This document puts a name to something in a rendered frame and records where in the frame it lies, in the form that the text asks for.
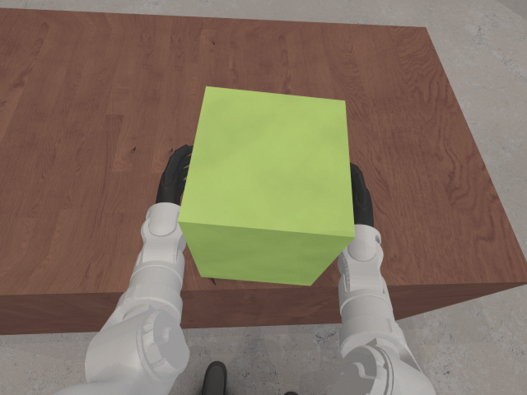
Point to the right robot upper arm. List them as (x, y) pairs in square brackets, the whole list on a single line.
[(370, 370)]

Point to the left robot foot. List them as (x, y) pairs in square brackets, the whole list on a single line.
[(215, 379)]

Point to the pedestal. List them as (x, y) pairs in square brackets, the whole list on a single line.
[(93, 104)]

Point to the right robot forearm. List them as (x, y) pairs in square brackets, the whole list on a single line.
[(364, 302)]

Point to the robot left hand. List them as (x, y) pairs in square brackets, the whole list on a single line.
[(172, 181)]

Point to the left robot upper arm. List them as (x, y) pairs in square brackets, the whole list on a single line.
[(142, 355)]

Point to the carton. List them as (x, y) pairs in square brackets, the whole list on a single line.
[(268, 195)]

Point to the left robot forearm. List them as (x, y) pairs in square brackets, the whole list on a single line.
[(158, 273)]

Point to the robot right hand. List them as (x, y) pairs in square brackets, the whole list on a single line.
[(361, 198)]

